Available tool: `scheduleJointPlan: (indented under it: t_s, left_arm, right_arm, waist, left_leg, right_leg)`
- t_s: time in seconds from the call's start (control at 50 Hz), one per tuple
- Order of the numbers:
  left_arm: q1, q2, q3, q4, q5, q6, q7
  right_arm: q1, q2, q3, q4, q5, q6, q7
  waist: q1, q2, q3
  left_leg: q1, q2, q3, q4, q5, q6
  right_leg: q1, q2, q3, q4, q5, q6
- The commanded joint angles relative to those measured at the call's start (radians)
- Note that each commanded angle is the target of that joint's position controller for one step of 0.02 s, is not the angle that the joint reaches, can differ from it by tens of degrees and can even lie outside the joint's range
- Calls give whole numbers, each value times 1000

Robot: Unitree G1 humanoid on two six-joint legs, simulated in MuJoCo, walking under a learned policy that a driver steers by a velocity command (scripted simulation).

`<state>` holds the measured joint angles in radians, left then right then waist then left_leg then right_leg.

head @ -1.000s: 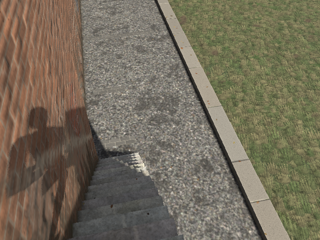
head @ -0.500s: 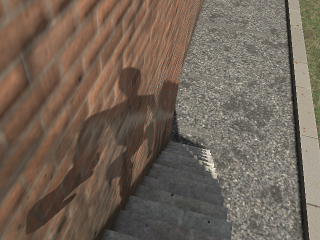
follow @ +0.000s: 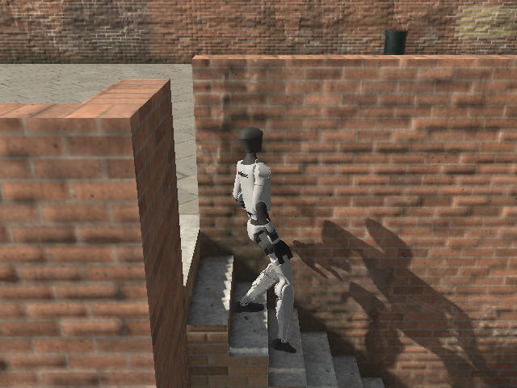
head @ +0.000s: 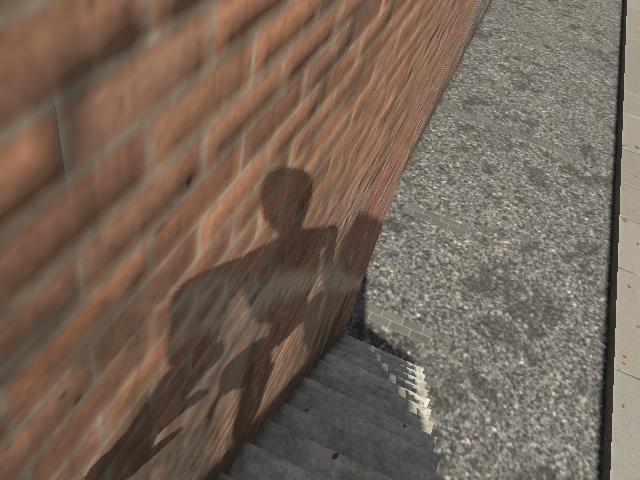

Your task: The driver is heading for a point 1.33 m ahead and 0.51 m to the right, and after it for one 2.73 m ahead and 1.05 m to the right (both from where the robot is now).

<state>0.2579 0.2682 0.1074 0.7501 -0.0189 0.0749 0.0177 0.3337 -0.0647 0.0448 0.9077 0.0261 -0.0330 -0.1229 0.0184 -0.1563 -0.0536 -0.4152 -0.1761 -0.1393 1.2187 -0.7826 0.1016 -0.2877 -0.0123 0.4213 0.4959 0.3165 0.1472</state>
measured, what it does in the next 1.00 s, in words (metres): goes down: right foot 0.18 m lower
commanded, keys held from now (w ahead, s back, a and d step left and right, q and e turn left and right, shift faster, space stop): shift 0.42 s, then w+shift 0.10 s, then w+e+shift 0.48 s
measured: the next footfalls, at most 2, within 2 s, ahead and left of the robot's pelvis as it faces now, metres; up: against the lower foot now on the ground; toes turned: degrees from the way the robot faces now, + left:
right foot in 0.14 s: +0.07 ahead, -0.21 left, -0.18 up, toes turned +10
left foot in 1.26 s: +0.41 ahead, -0.02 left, -0.43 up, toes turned -34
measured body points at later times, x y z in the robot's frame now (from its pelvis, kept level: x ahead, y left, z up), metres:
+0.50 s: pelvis +0.10 -0.12 -0.05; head +0.13 -0.11 +0.40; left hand -0.10 +0.07 -0.18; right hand +0.22 -0.29 -0.21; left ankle -0.07 +0.04 -0.62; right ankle +0.04 -0.22 -0.81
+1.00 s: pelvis +0.15 -0.15 -0.11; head +0.22 -0.15 +0.34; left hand +0.22 +0.13 -0.23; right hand +0.27 -0.40 -0.22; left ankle +0.21 +0.00 -0.65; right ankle +0.04 -0.21 -0.83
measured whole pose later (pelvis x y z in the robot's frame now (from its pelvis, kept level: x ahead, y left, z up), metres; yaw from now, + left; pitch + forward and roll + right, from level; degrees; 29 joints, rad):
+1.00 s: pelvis +0.15 -0.15 -0.11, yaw -12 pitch +4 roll +1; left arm 0.41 0.29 0.06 0.73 -0.02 0.01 0.01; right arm 0.12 -0.19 0.01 0.75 -0.04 -0.10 -0.07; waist 0.04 -0.04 0.08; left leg -0.93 0.04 -0.04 1.66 -0.26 0.00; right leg -0.21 0.20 0.29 0.64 -0.23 -0.18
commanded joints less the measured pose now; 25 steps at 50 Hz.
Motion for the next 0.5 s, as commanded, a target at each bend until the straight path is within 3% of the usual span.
scheduleJointPlan:
  t_s: [0.02, 0.06, 0.08, 0.1, 0.12, 0.14, 0.16, 0.18, 0.2, 0.22, 0.24, 0.26, 0.28, 0.3, 0.32, 0.34, 0.38, 0.4, 0.42, 0.44, 0.46, 0.48, 0.5]
  left_arm:
    - [-50, -20, -20, -70, -21, -17, -10]
    - [-30, -8, -13, -57, -17, -16, -16]
    - [14, -12, -12, -32, -22, -8, -16]
    - [82, -7, -14, 5, -3, -2, -14]
    - [106, -16, -15, 26, 4, 8, -7]
    - [121, -19, -22, 41, -1, 31, 4]
    - [254, -9, -22, 95, 9, 41, 10]
    - [256, 58, -19, 136, 10, 46, 5]
    - [268, 11, -20, 162, -8, 58, 7]
    - [329, -66, -44, 199, 10, 68, 10]
    - [324, -49, -41, 213, 28, 69, 11]
    - [314, -4, -30, 231, 42, 75, 0]
    - [325, 10, -23, 248, 48, 73, -1]
    - [346, 0, -24, 284, 62, 58, -14]
    - [338, 3, -20, 300, 55, 46, -18]
    - [285, 0, -19, 297, 47, 31, -21]
    - [284, 1, -13, 341, 27, 12, -21]
    - [307, -5, -10, 361, 20, 6, -15]
    - [333, -17, -14, 380, 26, 5, -8]
    - [387, -67, -23, 409, 16, 16, 0]
    - [412, -71, -23, 412, 13, 25, 13]
    - [451, -58, -17, 409, 5, 29, 23]
    - [380, -26, -19, 385, 0, 36, 28]
  right_arm:
    - [7, -166, -52, -58, -6, -11, 16]
    - [-13, -192, -63, -60, -17, -12, 28]
    - [-48, -179, -57, -64, -22, -12, 39]
    - [-121, -157, -50, -73, -24, -3, 48]
    - [-125, -146, -43, -74, -25, -4, 63]
    - [-90, -129, -33, -60, -33, -10, 80]
    - [-80, -114, -27, -27, -33, -14, 91]
    - [-81, -74, 5, -39, -38, -30, 125]
    - [-98, -31, 29, -6, -30, -33, 135]
    - [-146, 1, 36, 48, 1, -13, 133]
    - [-164, 15, 44, 65, 2, 6, 122]
    - [-158, 2, 41, 77, -4, 18, 113]
    - [-177, 2, 40, 78, -4, 30, 105]
    - [-147, -23, 25, 115, 1, 41, 86]
    - [-146, -29, 23, 126, 4, 49, 75]
    - [-148, -94, 1, 154, 13, 50, 71]
    - [-172, -78, -3, 172, 9, 58, 72]
    - [-190, -63, 5, 183, 6, 61, 70]
    - [-193, -41, 14, 187, 17, 63, 66]
    - [-180, -30, 15, 215, 16, 68, 73]
    - [-124, -43, 8, 241, 19, 70, 79]
    - [-135, -50, 5, 246, 10, 65, 88]
    - [-183, -11, 27, 191, -11, 57, 83]
  waist:
    - [-37, 229, 110]
    - [-37, 229, 79]
    - [-15, 210, 61]
    - [7, 211, 49]
    - [9, 197, 15]
    - [11, 142, -28]
    - [63, 99, -60]
    - [24, -8, -145]
    - [91, 51, -184]
    - [154, 60, -128]
    - [151, 80, -67]
    - [110, 86, -12]
    - [98, 100, 18]
    - [74, 117, 33]
    - [57, 105, 44]
    - [38, 132, 26]
    - [10, 87, 4]
    - [24, 84, -1]
    - [29, 57, 1]
    - [33, 68, -28]
    - [37, 42, -34]
    - [56, 14, -15]
    - [12, -90, 46]
  left_leg:
    - [26, 197, -413, -246, 1008, 100]
    - [15, 211, -448, -226, 1117, 113]
    - [18, 198, -423, -173, 1102, 114]
    - [-26, 189, -338, -99, 1110, 92]
    - [-94, 172, -292, -63, 1057, 69]
    - [-168, 147, -223, -7, 889, 32]
    - [-316, 140, -125, 177, 636, -20]
    - [-403, 136, 6, 113, 434, -102]
    - [-392, 145, 63, 50, 220, -116]
    - [-409, 142, 102, 113, -21, -120]
    - [-383, 136, 157, 112, -107, -133]
    - [-329, 142, 188, 120, -97, -141]
    - [-269, 141, 205, 94, -47, -138]
    - [-200, 158, 210, 107, -16, -135]
    - [-142, 166, 216, 97, 54, -129]
    - [-75, 177, 208, 116, 146, -133]
    - [-51, 197, 214, 132, 211, -130]
    - [-69, 201, 218, 121, 197, -137]
    - [-91, 195, 212, 89, 172, -141]
    - [-97, 194, 234, 104, 106, -145]
    - [-109, 169, 287, 161, -41, -133]
    - [-135, 149, 336, 205, -160, -122]
    - [-56, 139, 353, 43, -196, -118]
  right_leg:
    - [-53, -59, -64, -228, 14, -16]
    - [44, -70, -103, -281, -19, -27]
    - [82, -78, -133, -378, 35, -42]
    - [154, -74, -207, -448, 155, -72]
    - [276, -67, -264, -476, 216, -81]
    - [394, -60, -313, -466, 248, -75]
    - [561, -101, -331, -391, 503, -94]
    - [751, -123, -330, -131, 622, -153]
    - [768, -101, -307, -123, 587, -184]
    - [723, -116, -269, -164, 590, -196]
    - [653, -124, -231, -216, 602, -200]
    - [575, -124, -232, -227, 670, -230]
    - [507, -121, -232, -252, 714, -232]
    - [423, -122, -241, -261, 688, -216]
    - [359, -115, -254, -284, 712, -202]
    - [298, -119, -268, -285, 815, -222]
    - [294, -119, -292, -279, 902, -243]
    - [326, -122, -292, -273, 859, -241]
    - [346, -125, -295, -254, 807, -242]
    - [371, -104, -301, -245, 581, -249]
    - [351, -74, -306, -250, 291, -215]
    - [323, -53, -315, -244, 92, -179]
    - [173, -18, -303, -260, -76, -223]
